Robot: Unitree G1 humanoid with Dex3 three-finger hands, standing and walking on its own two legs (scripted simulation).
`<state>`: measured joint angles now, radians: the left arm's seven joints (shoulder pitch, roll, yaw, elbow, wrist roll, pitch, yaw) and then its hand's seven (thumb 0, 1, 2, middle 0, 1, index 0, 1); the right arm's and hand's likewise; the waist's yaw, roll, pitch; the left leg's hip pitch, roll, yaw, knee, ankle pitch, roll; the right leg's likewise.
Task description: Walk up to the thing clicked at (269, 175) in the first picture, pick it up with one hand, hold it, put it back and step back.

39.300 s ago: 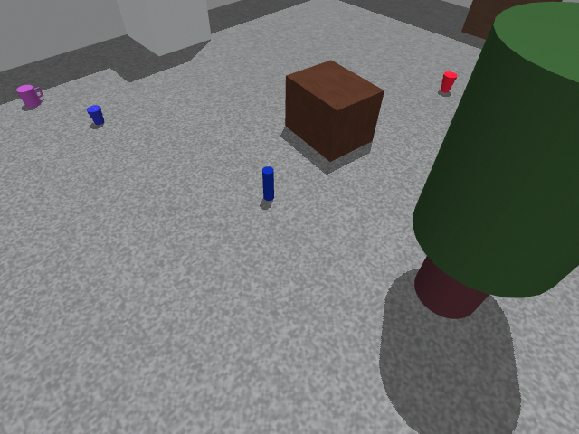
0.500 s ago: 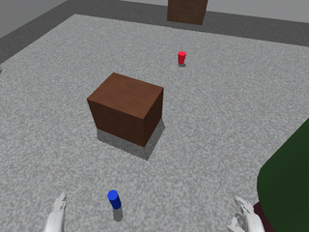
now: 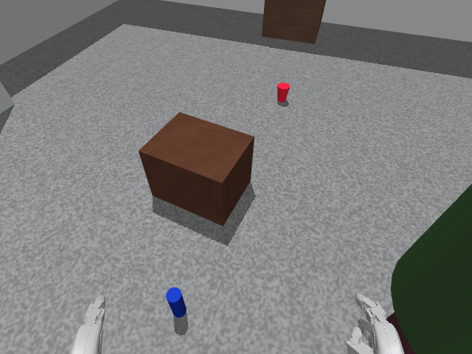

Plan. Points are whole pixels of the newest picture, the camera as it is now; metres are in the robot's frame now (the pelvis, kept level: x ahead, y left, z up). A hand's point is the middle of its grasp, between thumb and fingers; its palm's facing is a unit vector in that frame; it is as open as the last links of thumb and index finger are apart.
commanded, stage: home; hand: left
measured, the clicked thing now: (176, 303) +0.43 +0.21 -0.63
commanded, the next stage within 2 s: stand in 1.18 s
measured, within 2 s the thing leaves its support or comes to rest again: neither
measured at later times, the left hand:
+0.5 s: hand out of the picture +0.16 +0.17 -0.06, palm faces +0.10 -0.95 -0.28, open 17.5 cm
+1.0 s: hand (130, 350) +0.17 +0.18 -0.06, palm faces +0.11 -0.96 -0.27, open 17.5 cm
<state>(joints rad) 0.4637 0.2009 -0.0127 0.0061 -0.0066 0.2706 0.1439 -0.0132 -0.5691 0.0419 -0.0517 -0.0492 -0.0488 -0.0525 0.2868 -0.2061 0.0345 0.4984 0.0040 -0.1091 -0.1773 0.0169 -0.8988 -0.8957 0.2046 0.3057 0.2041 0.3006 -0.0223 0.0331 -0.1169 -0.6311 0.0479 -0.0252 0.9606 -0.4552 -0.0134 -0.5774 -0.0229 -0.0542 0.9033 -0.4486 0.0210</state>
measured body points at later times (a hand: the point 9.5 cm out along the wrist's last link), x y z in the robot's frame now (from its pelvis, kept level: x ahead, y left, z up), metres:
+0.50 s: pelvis -0.01 -0.01 +0.00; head +0.01 -0.01 +0.45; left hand +0.15 +0.22 -0.04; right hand +0.16 -0.25 -0.07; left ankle +0.02 +0.12 -0.69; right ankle +0.01 -0.14 -0.69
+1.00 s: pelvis +0.00 +0.00 +0.00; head +0.02 +0.00 +0.45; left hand +0.16 +0.23 -0.04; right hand +0.16 -0.24 -0.07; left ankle +0.02 +0.12 -0.69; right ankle +0.01 -0.14 -0.69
